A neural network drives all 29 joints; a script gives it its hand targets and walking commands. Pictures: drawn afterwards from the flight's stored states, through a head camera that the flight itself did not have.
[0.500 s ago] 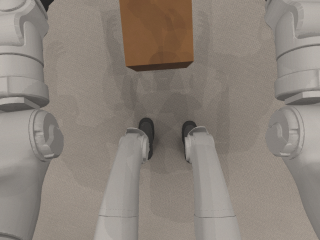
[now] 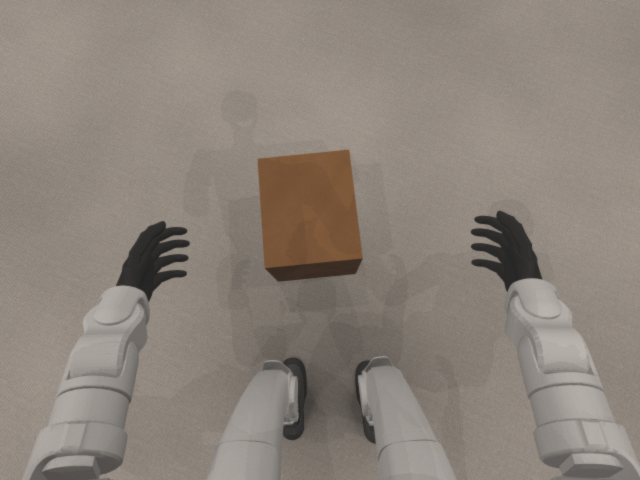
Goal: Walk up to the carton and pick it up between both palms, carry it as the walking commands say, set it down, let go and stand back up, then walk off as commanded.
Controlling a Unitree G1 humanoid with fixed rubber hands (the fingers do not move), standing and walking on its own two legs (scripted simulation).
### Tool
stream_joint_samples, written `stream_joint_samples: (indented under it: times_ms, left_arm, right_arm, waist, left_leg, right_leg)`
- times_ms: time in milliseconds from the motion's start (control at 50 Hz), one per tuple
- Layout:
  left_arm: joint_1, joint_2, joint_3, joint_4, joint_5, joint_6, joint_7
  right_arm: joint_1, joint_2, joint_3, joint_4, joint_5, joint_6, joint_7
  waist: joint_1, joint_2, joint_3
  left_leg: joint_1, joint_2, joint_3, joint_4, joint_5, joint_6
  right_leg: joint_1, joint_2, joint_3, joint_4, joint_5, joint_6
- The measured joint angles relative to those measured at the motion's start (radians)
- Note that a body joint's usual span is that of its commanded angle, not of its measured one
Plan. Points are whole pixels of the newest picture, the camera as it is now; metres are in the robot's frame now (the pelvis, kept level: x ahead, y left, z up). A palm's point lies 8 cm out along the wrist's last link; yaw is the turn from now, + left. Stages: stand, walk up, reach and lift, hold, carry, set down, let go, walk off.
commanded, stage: let go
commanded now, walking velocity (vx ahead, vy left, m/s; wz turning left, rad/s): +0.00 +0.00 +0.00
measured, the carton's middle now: (310, 221) +0.56 +0.05 -0.60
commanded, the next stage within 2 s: stand in 0.90 s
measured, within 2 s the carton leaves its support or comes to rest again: neither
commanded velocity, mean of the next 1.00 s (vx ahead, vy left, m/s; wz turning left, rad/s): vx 0.00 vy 0.00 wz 0.00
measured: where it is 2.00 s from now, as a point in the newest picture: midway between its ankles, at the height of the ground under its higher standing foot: (332, 413)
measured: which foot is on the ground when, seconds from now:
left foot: down 0.00-1.00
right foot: down 0.00-1.00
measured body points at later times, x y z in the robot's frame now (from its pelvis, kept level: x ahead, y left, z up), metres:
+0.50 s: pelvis +0.05 +0.00 +0.05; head +0.10 -0.02 +0.49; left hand +0.23 +0.23 -0.03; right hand +0.23 -0.25 -0.04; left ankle +0.06 +0.11 -0.68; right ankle +0.05 -0.11 -0.68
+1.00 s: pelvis +0.07 +0.00 +0.05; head +0.05 -0.01 +0.50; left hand +0.24 +0.25 -0.02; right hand +0.22 -0.26 -0.04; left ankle +0.06 +0.11 -0.68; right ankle +0.05 -0.11 -0.68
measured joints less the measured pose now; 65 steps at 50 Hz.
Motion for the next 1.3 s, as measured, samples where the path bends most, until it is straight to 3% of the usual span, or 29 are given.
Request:
stream_joint_samples:
  times_ms: [120,200,360,480,740,880,1040,1300]
  left_arm:
    - [0.166,-0.024,-0.027,0.103,0.017,-0.030,-0.010]
    - [0.257,-0.039,-0.044,0.115,0.017,-0.039,-0.015]
    - [0.509,-0.072,-0.096,0.032,0.017,-0.093,-0.015]
    - [0.578,-0.072,-0.114,-0.004,0.017,-0.098,-0.014]
    - [0.591,-0.073,-0.124,-0.015,0.018,-0.092,-0.003]
    - [0.592,-0.073,-0.124,-0.017,0.020,-0.054,0.031]
    - [0.591,-0.068,-0.123,0.090,0.066,-0.144,0.075]
    - [0.592,-0.027,-0.106,0.152,0.071,-0.214,0.085]
  right_arm:
    - [0.112,0.013,0.008,0.173,-0.015,-0.042,0.064]
    - [0.199,0.022,0.013,0.193,-0.029,-0.064,0.087]
    - [0.489,0.030,0.025,0.099,-0.034,-0.131,0.104]
    - [0.550,0.030,0.029,0.067,-0.035,-0.142,0.121]
    - [0.576,0.030,0.028,0.050,-0.045,-0.113,0.132]
    - [0.590,0.030,0.028,0.050,-0.045,-0.131,0.124]
    - [0.591,0.027,0.028,0.250,-0.096,-0.214,0.077]
    - [0.591,0.027,0.028,0.336,-0.097,-0.279,0.061]
  waist:
    - [0.000,0.005,-0.198]
    - [0.000,0.013,-0.199]
    - [0.000,0.020,-0.161]
    - [0.000,0.021,-0.138]
    - [0.000,0.021,-0.123]
    - [0.000,0.021,-0.130]
    - [0.000,0.021,-0.285]
    - [0.000,0.019,-0.314]
  left_leg:
    - [0.138,0.002,0.000,-0.079,0.001,0.000]
    - [0.241,0.004,0.000,-0.123,0.003,-0.001]
    - [0.458,0.004,0.000,-0.250,0.016,-0.002]
    - [0.561,0.004,0.000,-0.306,0.019,-0.003]
    - [0.656,0.004,0.000,-0.350,0.020,-0.004]
    - [0.657,0.004,0.000,-0.350,0.020,-0.004]
    - [0.644,0.005,-0.003,-0.323,-0.013,-0.005]
    - [0.637,0.002,-0.003,-0.309,-0.026,0.006]
  right_leg:
    - [0.133,0.000,0.003,-0.074,0.000,0.000]
    - [0.235,-0.001,0.003,-0.117,0.002,0.000]
    - [0.449,-0.004,0.009,-0.242,0.018,-0.007]
    - [0.549,-0.005,0.011,-0.293,0.020,-0.011]
    - [0.642,-0.006,0.013,-0.337,0.020,-0.011]
    - [0.644,-0.006,0.012,-0.338,0.021,-0.011]
    - [0.645,-0.006,0.010,-0.338,-0.001,-0.012]
    - [0.644,-0.009,0.009,-0.338,-0.005,-0.012]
